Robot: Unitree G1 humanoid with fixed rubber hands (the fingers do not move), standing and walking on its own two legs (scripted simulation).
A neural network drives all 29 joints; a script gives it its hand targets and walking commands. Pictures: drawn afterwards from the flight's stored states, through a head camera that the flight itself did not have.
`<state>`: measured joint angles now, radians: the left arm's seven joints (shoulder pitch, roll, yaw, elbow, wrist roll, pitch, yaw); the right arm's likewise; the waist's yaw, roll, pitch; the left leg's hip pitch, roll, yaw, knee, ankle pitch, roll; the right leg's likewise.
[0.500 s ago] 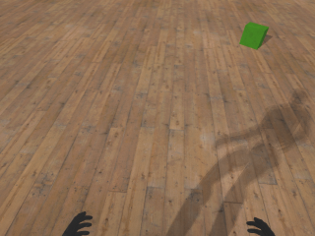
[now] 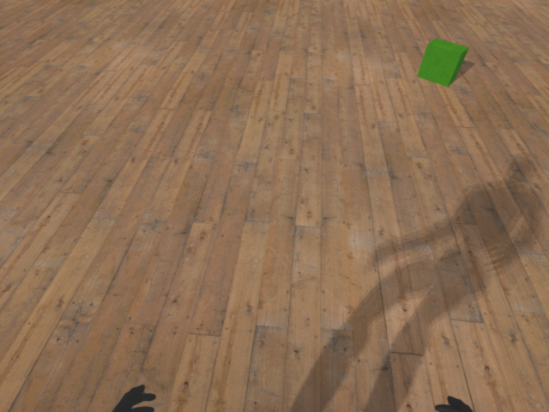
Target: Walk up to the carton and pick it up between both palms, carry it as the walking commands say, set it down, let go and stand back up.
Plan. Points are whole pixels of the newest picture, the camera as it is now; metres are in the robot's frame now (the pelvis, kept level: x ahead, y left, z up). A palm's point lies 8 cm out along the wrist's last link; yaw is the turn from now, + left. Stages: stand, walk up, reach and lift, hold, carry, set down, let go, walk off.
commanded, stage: stand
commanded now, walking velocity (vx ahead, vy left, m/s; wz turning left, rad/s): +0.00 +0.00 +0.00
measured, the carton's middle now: (441, 62) +2.62 -1.18 -0.63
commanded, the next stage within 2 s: walk up in 1.40 s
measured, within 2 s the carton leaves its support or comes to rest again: neither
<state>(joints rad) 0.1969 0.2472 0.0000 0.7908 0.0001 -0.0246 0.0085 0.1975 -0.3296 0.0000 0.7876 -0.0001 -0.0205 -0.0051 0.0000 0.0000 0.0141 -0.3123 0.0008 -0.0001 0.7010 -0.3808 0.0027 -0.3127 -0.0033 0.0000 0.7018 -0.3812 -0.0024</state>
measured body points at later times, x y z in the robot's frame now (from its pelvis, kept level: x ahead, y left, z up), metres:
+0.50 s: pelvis -0.01 +0.00 +0.00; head +0.00 +0.00 +0.45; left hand +0.10 +0.26 -0.12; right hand +0.10 -0.29 -0.11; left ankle +0.00 +0.12 -0.72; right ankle +0.00 -0.12 -0.72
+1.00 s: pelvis -0.03 +0.00 +0.01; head -0.01 +0.00 +0.46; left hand +0.06 +0.26 -0.13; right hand +0.05 -0.29 -0.12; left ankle +0.00 +0.12 -0.72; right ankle +0.00 -0.12 -0.72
